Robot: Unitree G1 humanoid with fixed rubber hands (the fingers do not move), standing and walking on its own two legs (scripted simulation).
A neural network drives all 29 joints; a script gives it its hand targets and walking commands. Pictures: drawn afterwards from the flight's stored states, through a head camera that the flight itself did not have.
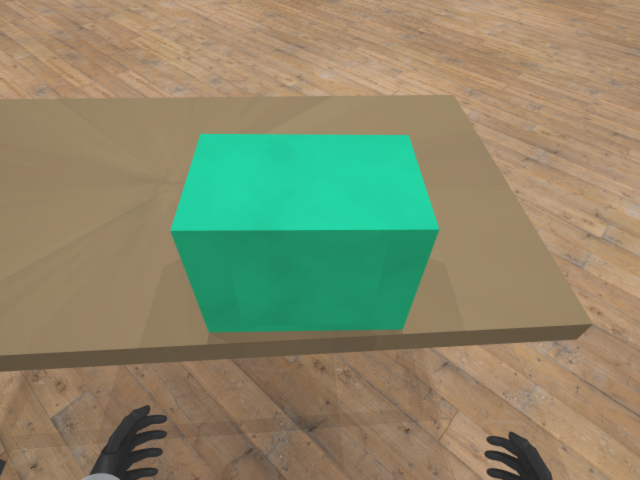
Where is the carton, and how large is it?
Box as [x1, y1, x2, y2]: [170, 134, 438, 331]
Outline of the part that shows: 200,134 170,230 209,331 402,328 438,231 438,227 408,135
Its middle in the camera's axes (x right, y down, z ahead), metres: -0.02 -0.01 +0.54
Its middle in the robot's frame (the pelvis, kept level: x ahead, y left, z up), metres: +0.43 +0.06 +0.08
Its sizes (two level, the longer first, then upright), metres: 0.278 0.177 0.209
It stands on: a table, 0.76 m high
